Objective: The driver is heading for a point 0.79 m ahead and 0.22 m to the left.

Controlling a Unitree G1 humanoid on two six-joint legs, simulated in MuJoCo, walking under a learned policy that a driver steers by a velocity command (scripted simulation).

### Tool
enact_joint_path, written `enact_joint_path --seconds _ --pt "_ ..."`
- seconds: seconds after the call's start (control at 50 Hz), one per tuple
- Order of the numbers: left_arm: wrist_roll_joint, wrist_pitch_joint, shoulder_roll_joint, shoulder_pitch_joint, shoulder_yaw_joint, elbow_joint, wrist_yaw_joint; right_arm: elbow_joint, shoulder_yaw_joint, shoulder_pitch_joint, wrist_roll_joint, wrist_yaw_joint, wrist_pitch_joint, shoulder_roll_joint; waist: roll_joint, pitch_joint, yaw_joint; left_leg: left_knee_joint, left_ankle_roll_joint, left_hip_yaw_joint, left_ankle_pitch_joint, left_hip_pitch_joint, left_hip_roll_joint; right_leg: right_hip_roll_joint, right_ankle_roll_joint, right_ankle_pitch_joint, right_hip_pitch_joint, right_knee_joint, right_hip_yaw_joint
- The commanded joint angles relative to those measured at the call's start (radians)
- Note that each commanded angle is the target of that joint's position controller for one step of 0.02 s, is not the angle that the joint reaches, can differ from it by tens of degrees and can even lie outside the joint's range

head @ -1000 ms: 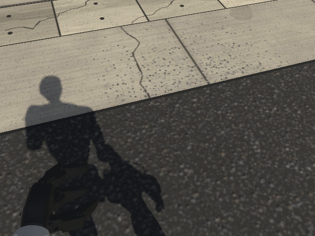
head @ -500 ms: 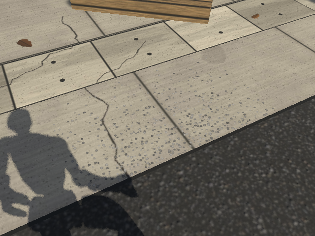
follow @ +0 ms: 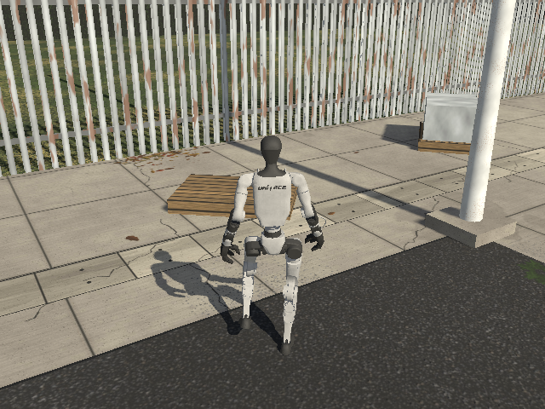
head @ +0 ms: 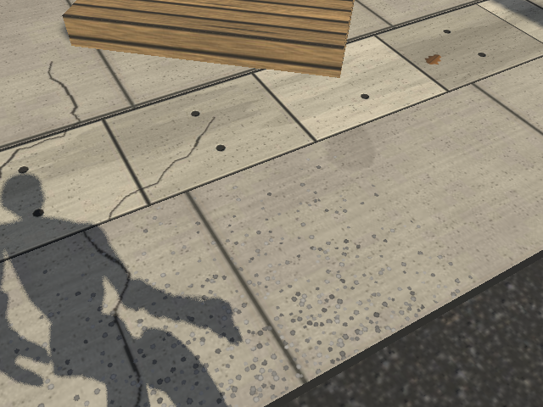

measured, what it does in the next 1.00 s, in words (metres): walks ahead, turning left: left foot, then right foot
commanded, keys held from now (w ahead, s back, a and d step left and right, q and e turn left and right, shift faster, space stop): w+q+shift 0.26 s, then s+q+shift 0.32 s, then s+e+shift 0.08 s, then w+e+shift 0.32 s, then shift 0.02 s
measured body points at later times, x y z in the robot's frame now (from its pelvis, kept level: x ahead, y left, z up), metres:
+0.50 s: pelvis +0.40 +0.07 +0.00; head +0.44 +0.11 +0.45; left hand +0.59 +0.39 -0.02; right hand +0.55 -0.17 -0.11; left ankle +0.40 +0.10 -0.73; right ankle +0.62 -0.05 -0.67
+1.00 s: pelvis +0.57 +0.12 +0.01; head +0.56 +0.14 +0.46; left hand +0.51 +0.41 -0.11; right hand +0.79 -0.07 -0.09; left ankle +0.47 +0.15 -0.73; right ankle +0.75 +0.02 -0.63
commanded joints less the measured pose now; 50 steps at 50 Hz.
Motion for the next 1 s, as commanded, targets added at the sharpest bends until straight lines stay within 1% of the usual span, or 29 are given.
enact_joint_path --seconds 0.02,0.14,0.18,0.22,0.24,0.26,0.28,0.3,0.32,0.36,0.4,0.46,0.52,0.58,0.6,0.64,0.66,0.68,0.7,0.72,0.74,0.78,0.82,0.84,0.86,0.88,0.9,0.94,1.0 --pt "0.009 -0.031 0.087 -0.155 0.022 -0.078 0.017 -0.045 -0.002 0.019 -0.006 0.004 0.015 -0.01 -0.08 0.102 -0.073 -0.095 -0.007 -0.044 0.162 -0.066 0.053 -0.252 -0.06 0.248 -0.111 -0.308 0.095" --pt "0.0 -0.014 0.183 -0.109 0.037 -0.059 0.054 -0.114 -0.007 -0.133 -0.017 0.063 -0.014 -0.039 -0.029 0.108 -0.052 -0.478 0.053 0.192 0.395 0.057 -0.063 -0.231 0.014 0.715 0.074 -0.293 -0.1" --pt "-0.006 0.017 0.249 -0.117 0.053 -0.065 0.065 -0.113 -0.036 -0.04 0.003 0.066 -0.006 -0.098 -0.114 0.014 -0.123 -0.478 0.075 0.274 0.307 0.194 -0.156 -0.249 0.03 1.197 0.197 -0.122 -0.108" --pt "-0.027 0.042 0.296 -0.219 0.069 -0.095 0.058 -0.053 -0.089 0.271 0.005 0.051 0.036 -0.204 -0.196 -0.119 -0.306 -0.419 0.129 0.248 0.114 0.537 -0.192 -0.285 0.004 1.448 0.14 0.258 -0.079" --pt "-0.036 0.033 0.263 -0.295 0.06 -0.108 0.046 0.01 -0.122 0.5 0.001 0.032 0.056 -0.259 -0.145 -0.188 -0.417 -0.507 0.172 0.16 0.141 0.84 -0.174 -0.233 0.012 1.246 -0.034 0.61 -0.059" --pt "-0.034 -0.004 0.075 -0.364 0.011 -0.137 0.027 0.045 -0.116 0.489 -0.011 0.025 0.065 -0.238 0.253 -0.022 -0.361 -0.583 0.235 0.018 0.212 0.879 -0.153 0.042 0.056 -0.017 -0.365 1.165 -0.018" --pt "-0.051 -0.055 -0.041 -0.13 -0.03 -0.217 0.008 -0.042 -0.071 0.301 -0.061 0.035 0.023 -0.213 0.426 -0.188 -0.075 -0.779 0.44 -0.628 -0.038 1.01 0.02 0.114 0.059 -0.338 -0.695 1.362 0.258" --pt "-0.054 -0.088 0.085 -0.18 -0.024 -0.231 0.005 -0.104 -0.069 0.252 -0.074 0.041 -0.004 -0.169 0.227 -0.245 -0.12 -0.994 0.433 -0.841 -0.171 0.987 0.111 0.073 0.009 -0.277 -0.689 1.295 0.369" --pt "-0.059 -0.09 0.134 -0.31 -0.004 -0.25 0.013 -0.11 -0.062 0.209 -0.07 0.053 -0.031 -0.133 -0.039 -0.061 -0.091 -1.033 0.349 -0.765 -0.004 0.785 0.078 0.043 -0.012 -0.217 -0.663 1.151 0.344" --pt "-0.018 -0.059 0.148 -0.27 0.004 -0.235 0.035 -0.155 -0.076 0.058 -0.046 0.051 -0.056 -0.174 -0.162 -0.035 0.013 -0.939 0.314 -0.605 0.405 0.561 0.049 -0.027 0.046 -0.177 -0.548 0.992 0.353" --pt "0.003 -0.02 0.176 -0.296 0.017 -0.233 0.043 -0.176 -0.076 0.018 -0.038 0.018 -0.041 -0.172 -0.179 -0.026 0.024 -0.931 0.253 -0.394 0.67 0.397 -0.037 -0.063 0.097 -0.159 -0.432 0.814 0.327" --pt "0.009 0.004 0.082 -0.426 -0.005 -0.292 0.051 -0.145 -0.088 0.08 -0.021 -0.039 0.008 -0.165 -0.093 -0.076 -0.035 -0.845 0.13 -0.245 0.889 0.346 -0.189 0.036 0.137 0.008 -0.382 0.446 0.243" --pt "-0.019 0.01 0.084 -0.448 -0.002 -0.286 0.04 -0.144 -0.108 0.119 -0.009 -0.091 0.084 -0.174 -0.01 -0.213 -0.077 -0.749 -0.026 -0.236 0.725 0.384 -0.254 0.126 0.141 0.285 -0.244 0.181 0.229" --pt "-0.017 -0.001 0.111 -0.408 0.015 -0.259 0.029 -0.193 -0.097 0.049 -0.033 -0.101 0.1 -0.105 0.067 -0.175 -0.058 -0.643 -0.065 -0.305 0.465 0.316 -0.28 0.115 0.146 0.43 -0.112 0.053 0.275" --pt "-0.01 -0.007 0.12 -0.306 0.021 -0.216 0.033 -0.209 -0.086 0.01 -0.046 -0.098 0.093 -0.075 0.052 -0.198 -0.01 -0.526 -0.076 -0.256 0.385 0.355 -0.309 0.081 0.146 0.582 -0.054 -0.041 0.268" --pt "0.015 0.005 0.09 -0.16 0.001 -0.173 0.053 -0.221 -0.03 0.025 -0.084 -0.076 0.087 0.063 -0.153 -0.295 0.019 -0.088 -0.086 -0.132 -0.633 0.199 -0.416 -0.242 -0.013 1.223 0.239 0.003 0.556" --pt "0.062 0.009 0.128 -0.21 -0.004 -0.189 0.059 -0.205 -0.035 0.257 -0.051 -0.046 0.081 0.025 -0.279 -0.367 -0.129 0.244 -0.133 -0.258 -0.69 0.094 -0.419 -0.545 -0.291 1.445 0.281 0.074 0.935" --pt "0.05 0.01 0.148 -0.299 0.012 -0.222 0.061 -0.154 -0.046 0.316 -0.051 -0.024 0.088 -0.096 -0.234 -0.424 -0.137 0.334 -0.136 -0.256 -0.534 0.064 -0.332 -0.542 -0.358 1.044 0.228 0.013 1.055" --pt "0.026 0.023 0.095 -0.353 0.001 -0.24 0.056 -0.125 -0.05 0.227 -0.052 -0.023 0.109 -0.143 -0.105 -0.37 -0.107 0.293 -0.129 -0.206 -0.408 0.087 -0.26 -0.402 -0.277 0.468 0.122 -0.024 0.914" --pt "-0.001 0.049 0.077 -0.351 -0.015 -0.234 0.043 -0.131 -0.043 0.164 -0.077 -0.028 0.12 -0.114 -0.02 -0.329 -0.117 0.174 -0.127 -0.08 -0.324 0.135 -0.215 -0.255 -0.164 -0.089 -0.018 -0.091 0.81" --pt "-0.039 0.074 0.137 -0.362 -0.001 -0.23 0.038 -0.16 -0.035 0.148 -0.09 -0.023 0.115 -0.102 -0.079 -0.233 -0.148 -0.017 -0.127 0.016 -0.317 0.196 -0.236 -0.155 -0.089 -0.273 -0.179 -0.167 0.749" --pt "-0.048 0.113 0.225 -0.325 0.042 -0.229 0.049 -0.165 -0.013 0.098 -0.102 -0.005 0.086 -0.084 -0.205 -0.107 -0.142 -0.445 -0.087 0.134 -0.418 0.502 -0.284 -0.007 0.004 -0.184 -0.464 -0.309 0.581" --pt "-0.049 0.129 0.21 -0.321 0.054 -0.247 0.063 -0.09 -0.014 0.242 -0.11 -0.003 0.059 -0.094 -0.266 -0.089 -0.205 -0.882 -0.005 0.138 -0.229 0.797 -0.265 0.057 0.081 -0.14 -0.547 -0.312 0.533" --pt "-0.074 0.125 0.177 -0.286 0.056 -0.24 0.065 -0.029 -0.033 0.337 -0.112 -0.012 0.059 -0.148 -0.103 -0.108 -0.23 -0.999 0.026 0.095 -0.057 1.007 -0.184 0.109 0.145 -0.254 -0.693 -0.085 0.472" --pt "-0.087 0.108 0.041 -0.14 0.022 -0.206 0.053 -0.083 -0.027 0.193 -0.078 -0.022 0.054 -0.144 0.201 -0.174 -0.123 -0.908 0.05 -0.261 -0.267 1.002 0.187 0.122 0.059 -0.28 -0.779 0.368 0.439" --pt "-0.095 0.08 0.111 -0.277 0.041 -0.296 0.052 -0.141 -0.046 0.1 -0.093 -0.028 0.036 -0.212 0.293 -0.077 -0.143 -1.011 0.155 -0.519 -0.529 0.755 0.351 0.036 0.046 -0.141 -0.994 0.491 0.439" --pt "-0.077 0.071 0.164 -0.297 0.054 -0.296 0.049 -0.158 -0.034 0.013 -0.081 -0.042 0.004 -0.16 0.181 0.008 -0.108 -1.042 0.139 -0.462 -0.535 0.751 0.305 -0.01 0.042 -0.028 -1.044 0.589 0.437" --pt "-0.034 0.079 0.143 -0.173 0.053 -0.222 0.043 -0.175 -0.011 -0.049 -0.069 -0.048 -0.036 -0.092 0.099 -0.024 -0.058 -1.03 0.043 -0.252 -0.318 0.77 0.182 -0.023 0.065 0.101 -0.986 0.712 0.379" --pt "-0.033 0.081 0.11 -0.132 0.045 -0.193 0.019 -0.135 -0.001 0.037 -0.086 -0.041 -0.056 -0.087 0.031 0.018 -0.073 -1.077 0.051 -0.017 -0.092 0.65 0.09 -0.066 0.096 0.235 -0.867 0.805 0.296"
